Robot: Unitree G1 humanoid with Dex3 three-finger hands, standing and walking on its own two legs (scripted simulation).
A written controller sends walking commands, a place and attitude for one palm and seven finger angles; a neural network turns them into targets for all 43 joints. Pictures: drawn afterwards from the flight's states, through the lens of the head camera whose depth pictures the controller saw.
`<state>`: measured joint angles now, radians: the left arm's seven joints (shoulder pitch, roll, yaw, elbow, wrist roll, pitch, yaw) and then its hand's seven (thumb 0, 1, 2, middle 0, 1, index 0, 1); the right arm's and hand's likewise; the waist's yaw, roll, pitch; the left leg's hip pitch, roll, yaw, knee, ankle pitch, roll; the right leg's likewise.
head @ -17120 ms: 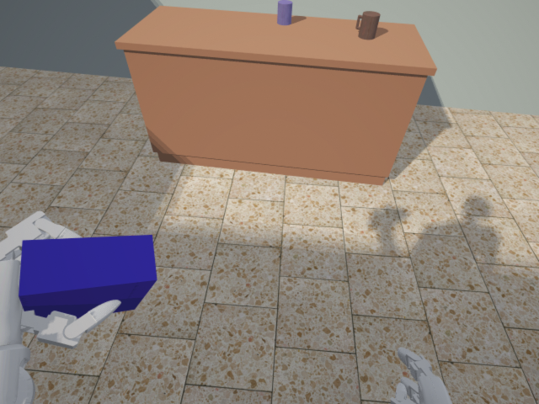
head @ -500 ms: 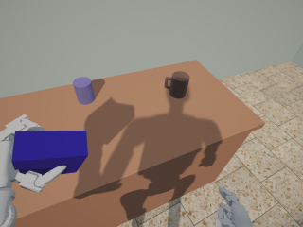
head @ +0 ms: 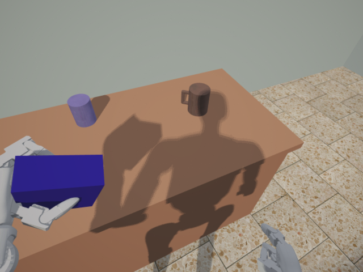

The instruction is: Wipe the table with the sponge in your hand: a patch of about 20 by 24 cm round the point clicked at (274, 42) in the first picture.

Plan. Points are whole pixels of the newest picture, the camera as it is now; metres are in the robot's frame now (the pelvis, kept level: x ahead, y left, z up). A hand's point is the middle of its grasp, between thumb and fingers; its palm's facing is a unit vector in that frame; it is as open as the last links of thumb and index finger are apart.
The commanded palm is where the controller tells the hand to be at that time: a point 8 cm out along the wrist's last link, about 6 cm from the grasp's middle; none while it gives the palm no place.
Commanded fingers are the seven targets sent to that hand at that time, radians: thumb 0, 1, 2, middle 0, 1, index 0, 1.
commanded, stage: shuffle to correct the standing spot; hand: left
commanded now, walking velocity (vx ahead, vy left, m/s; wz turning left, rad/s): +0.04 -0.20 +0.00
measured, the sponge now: (73, 184) +0.23 +0.21 +0.14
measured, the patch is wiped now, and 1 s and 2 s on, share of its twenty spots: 0.00 0.00 0.00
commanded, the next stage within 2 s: come to a stop and stand still in 0.08 s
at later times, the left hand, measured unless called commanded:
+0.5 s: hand (49, 194) +0.20 +0.23 +0.16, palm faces +0.37 -0.85 -0.38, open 9.3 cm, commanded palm +0.15 +0.27 +0.18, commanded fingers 0.00 0.10 1.30 -1.20 -1.60 -1.20 -1.60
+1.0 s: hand (8, 198) +0.19 +0.29 +0.15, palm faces +0.38 -0.85 -0.36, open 9.3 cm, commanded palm +0.14 +0.32 +0.18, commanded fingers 0.00 0.10 1.30 -1.20 -1.60 -1.20 -1.60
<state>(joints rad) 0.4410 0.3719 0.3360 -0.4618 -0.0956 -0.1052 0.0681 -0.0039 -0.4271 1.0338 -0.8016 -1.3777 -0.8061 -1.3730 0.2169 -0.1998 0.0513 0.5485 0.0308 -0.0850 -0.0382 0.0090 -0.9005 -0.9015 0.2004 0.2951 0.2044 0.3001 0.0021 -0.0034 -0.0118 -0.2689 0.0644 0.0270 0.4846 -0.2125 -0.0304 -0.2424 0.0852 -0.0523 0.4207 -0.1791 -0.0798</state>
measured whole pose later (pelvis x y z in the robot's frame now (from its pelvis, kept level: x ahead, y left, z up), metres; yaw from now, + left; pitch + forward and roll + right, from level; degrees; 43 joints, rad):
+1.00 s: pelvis -0.01 +0.04 +0.00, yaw +2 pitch -2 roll -1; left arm 0.45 0.36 0.31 -0.43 -0.07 -0.11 0.09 0.00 -0.43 1.04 -0.80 -1.38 -0.81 -1.37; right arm 0.23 -0.21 0.07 0.56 0.02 -0.10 -0.06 0.01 -0.90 -0.90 0.20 0.30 0.20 0.30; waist 0.02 0.00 0.00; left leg -0.23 -0.01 0.03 0.42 -0.16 0.03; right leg -0.21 0.02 -0.05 0.38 -0.15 -0.02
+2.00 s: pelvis +0.01 +0.06 +0.00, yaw +0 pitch +0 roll -1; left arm 0.40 0.38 0.38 -0.44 -0.03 -0.27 0.05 0.00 -0.43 1.04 -0.80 -1.38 -0.80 -1.38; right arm 0.19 -0.19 0.04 0.58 0.01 -0.15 -0.01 0.01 -0.90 -0.90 0.20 0.29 0.20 0.30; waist 0.03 -0.02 0.05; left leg -0.23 -0.01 0.07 0.46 -0.23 0.06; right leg -0.21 0.01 -0.01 0.40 -0.18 0.01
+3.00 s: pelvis +0.01 +0.06 +0.00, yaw +1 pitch -1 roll -1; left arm 0.40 0.37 0.36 -0.43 -0.03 -0.26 0.08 0.00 -0.43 1.04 -0.80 -1.38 -0.81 -1.38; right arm 0.20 -0.19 0.03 0.58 0.00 -0.17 -0.02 0.01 -0.90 -0.90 0.20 0.30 0.20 0.30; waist 0.03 -0.03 0.05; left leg -0.23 -0.02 0.06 0.45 -0.21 0.06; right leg -0.20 0.00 -0.03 0.37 -0.17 0.01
